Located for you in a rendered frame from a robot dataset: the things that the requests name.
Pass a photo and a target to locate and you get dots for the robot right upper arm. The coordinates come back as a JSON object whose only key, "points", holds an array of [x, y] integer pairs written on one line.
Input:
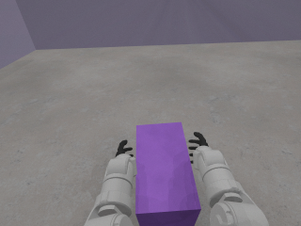
{"points": [[226, 213]]}

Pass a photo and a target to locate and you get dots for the robot right hand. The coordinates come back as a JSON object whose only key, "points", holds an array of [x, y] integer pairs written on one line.
{"points": [[201, 141]]}

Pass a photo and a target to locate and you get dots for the robot left upper arm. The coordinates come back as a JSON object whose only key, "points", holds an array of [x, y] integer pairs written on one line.
{"points": [[117, 219]]}

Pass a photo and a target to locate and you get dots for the robot left hand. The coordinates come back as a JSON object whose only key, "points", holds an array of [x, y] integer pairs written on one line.
{"points": [[122, 150]]}

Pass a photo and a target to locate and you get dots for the carton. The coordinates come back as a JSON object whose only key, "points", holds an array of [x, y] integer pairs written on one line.
{"points": [[165, 189]]}

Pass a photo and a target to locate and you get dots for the left robot forearm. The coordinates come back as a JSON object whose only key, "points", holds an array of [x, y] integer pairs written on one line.
{"points": [[117, 187]]}

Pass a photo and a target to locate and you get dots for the right robot forearm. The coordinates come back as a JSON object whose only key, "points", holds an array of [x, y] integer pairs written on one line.
{"points": [[217, 177]]}

